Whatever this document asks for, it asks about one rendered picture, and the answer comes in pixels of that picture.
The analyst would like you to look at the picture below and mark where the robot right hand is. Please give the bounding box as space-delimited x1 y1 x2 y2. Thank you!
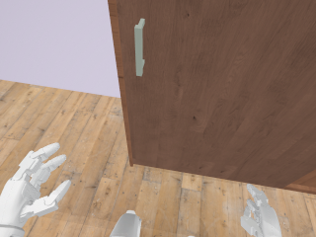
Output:
240 183 282 237

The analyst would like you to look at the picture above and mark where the robot left forearm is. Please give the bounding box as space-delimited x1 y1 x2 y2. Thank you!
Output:
0 224 26 237

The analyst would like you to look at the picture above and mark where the handle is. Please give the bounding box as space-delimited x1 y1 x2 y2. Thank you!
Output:
134 18 145 77

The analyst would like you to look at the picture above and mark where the wardrobe door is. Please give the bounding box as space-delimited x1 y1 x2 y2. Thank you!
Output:
292 169 316 188
116 0 316 189

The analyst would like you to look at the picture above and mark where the left robot thigh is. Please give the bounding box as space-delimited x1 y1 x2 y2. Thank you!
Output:
110 213 142 237

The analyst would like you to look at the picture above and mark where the robot left hand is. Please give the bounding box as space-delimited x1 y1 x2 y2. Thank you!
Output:
0 142 71 228

